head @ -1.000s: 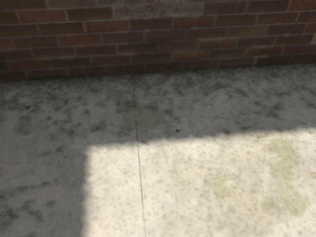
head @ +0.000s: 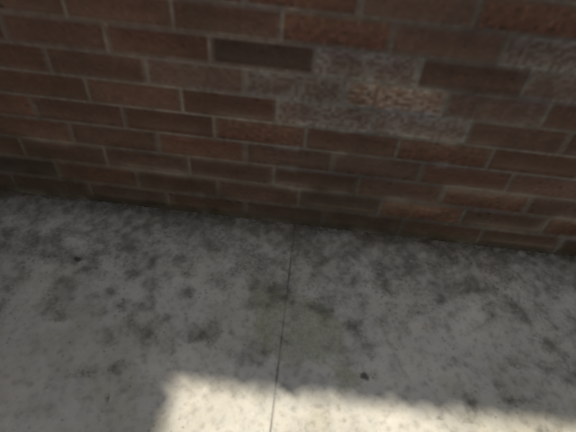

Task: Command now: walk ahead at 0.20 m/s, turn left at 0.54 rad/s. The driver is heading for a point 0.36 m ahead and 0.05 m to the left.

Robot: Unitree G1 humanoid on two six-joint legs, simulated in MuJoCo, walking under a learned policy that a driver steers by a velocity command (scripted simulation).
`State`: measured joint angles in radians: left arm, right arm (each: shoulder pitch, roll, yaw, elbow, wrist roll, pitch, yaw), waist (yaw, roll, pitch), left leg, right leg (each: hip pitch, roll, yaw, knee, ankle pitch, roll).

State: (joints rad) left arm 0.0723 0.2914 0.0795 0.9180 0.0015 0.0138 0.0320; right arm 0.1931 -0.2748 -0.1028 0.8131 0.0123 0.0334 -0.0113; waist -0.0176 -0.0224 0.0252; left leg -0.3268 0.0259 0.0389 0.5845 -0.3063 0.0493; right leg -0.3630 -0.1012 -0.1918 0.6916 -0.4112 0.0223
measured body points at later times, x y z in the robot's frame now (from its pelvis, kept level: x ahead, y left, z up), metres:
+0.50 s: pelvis +0.19 -0.02 +0.00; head +0.22 -0.02 +0.45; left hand +0.32 +0.28 -0.10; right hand +0.28 -0.30 -0.13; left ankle +0.02 +0.09 -0.70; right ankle +0.28 -0.12 -0.73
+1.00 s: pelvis +0.29 +0.01 +0.01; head +0.31 +0.02 +0.45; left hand +0.32 +0.30 -0.13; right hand +0.52 -0.20 -0.09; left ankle +0.29 +0.14 -0.73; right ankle +0.28 -0.12 -0.73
